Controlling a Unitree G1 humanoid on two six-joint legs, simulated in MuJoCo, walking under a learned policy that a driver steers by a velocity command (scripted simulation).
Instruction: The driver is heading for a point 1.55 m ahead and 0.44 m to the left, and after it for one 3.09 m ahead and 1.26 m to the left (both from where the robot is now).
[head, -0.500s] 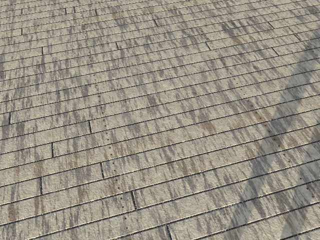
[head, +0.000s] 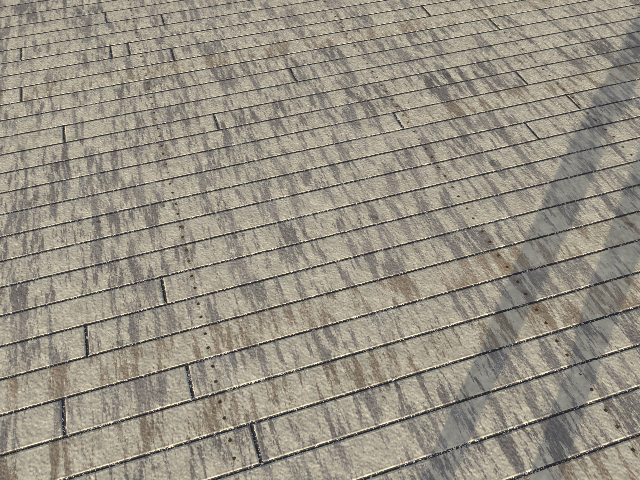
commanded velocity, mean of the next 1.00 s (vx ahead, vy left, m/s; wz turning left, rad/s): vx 0.29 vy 0.00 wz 0.00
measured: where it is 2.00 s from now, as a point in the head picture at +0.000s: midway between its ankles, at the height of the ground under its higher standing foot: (319, 321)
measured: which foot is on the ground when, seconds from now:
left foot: down 0.00-1.00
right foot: down 0.00-0.52, up 0.54-0.98, down 1.00-1.00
